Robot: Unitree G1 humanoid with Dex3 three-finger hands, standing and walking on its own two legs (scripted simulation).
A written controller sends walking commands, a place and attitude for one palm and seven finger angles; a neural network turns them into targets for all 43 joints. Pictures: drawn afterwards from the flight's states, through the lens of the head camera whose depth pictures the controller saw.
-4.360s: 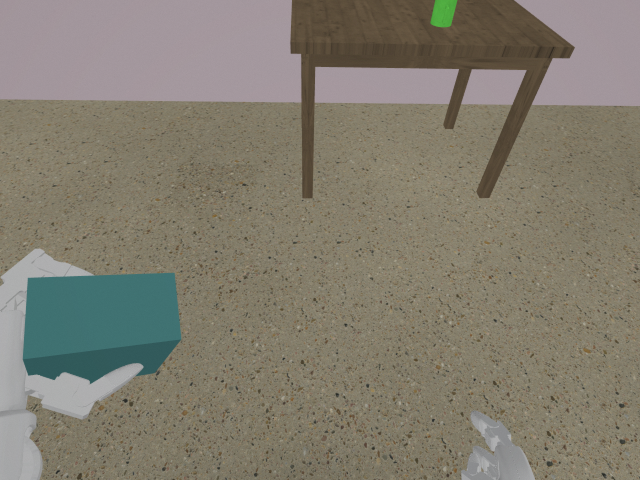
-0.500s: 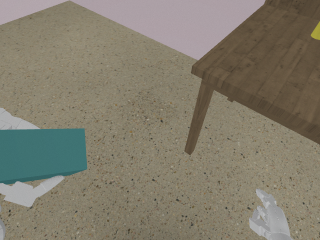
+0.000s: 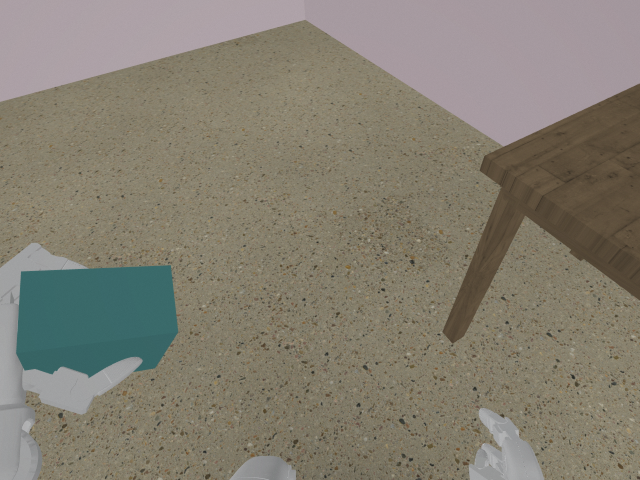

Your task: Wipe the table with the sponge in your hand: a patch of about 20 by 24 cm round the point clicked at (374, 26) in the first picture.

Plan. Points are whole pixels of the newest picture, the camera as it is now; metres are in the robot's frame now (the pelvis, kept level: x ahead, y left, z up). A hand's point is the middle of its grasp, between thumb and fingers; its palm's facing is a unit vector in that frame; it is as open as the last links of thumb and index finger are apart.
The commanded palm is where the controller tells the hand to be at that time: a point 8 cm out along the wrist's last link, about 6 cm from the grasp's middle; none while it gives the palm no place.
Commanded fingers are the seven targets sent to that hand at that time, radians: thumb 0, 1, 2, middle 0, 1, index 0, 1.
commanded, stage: walk to a spot facing it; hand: left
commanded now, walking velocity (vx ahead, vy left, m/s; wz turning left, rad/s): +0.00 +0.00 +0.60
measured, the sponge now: (120, 326) +0.23 +0.21 +0.15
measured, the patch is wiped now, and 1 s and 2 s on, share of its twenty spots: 0.00 0.00 0.00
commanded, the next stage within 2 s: turn to face it in 1.52 s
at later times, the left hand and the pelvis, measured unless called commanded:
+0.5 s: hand out of the picture +0.09 +0.27 +0.18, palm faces +0.64 -0.64 -0.43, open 10.4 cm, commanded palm +0.04 +0.30 +0.18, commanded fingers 0.00 0.10 1.30 -1.20 -1.60 -1.20 -1.60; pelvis -0.03 -0.02 +0.00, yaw +17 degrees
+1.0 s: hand out of the picture +0.10 +0.32 +0.17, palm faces +0.79 -0.47 -0.40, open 10.4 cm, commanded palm +0.02 +0.33 +0.18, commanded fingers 0.00 0.10 1.30 -1.20 -1.60 -1.20 -1.60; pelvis +0.02 +0.00 -0.02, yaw +31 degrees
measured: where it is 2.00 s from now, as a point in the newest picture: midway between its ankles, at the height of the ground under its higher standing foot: outside the picture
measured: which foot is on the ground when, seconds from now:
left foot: up 0.00-0.18, down 0.20-0.52, up 0.54-0.92, down 0.94-1.00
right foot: down 0.00-0.20, up 0.22-0.50, down 0.52-0.94, up 0.96-1.00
